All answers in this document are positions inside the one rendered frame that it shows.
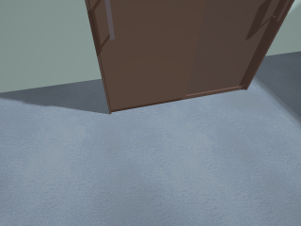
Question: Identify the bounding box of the wardrobe door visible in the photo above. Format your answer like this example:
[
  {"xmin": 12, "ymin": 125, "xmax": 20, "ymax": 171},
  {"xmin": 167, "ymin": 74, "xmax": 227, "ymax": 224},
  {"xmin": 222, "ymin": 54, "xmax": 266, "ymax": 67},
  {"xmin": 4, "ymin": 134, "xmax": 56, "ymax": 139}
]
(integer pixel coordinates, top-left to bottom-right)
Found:
[
  {"xmin": 88, "ymin": 0, "xmax": 207, "ymax": 110},
  {"xmin": 186, "ymin": 0, "xmax": 284, "ymax": 94}
]

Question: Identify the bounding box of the handle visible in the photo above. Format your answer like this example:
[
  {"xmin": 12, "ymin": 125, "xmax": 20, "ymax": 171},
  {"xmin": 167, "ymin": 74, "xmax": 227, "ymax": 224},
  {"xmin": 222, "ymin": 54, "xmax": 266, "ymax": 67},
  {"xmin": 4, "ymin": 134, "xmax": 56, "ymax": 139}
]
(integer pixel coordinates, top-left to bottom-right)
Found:
[
  {"xmin": 104, "ymin": 0, "xmax": 115, "ymax": 40},
  {"xmin": 274, "ymin": 0, "xmax": 291, "ymax": 22}
]

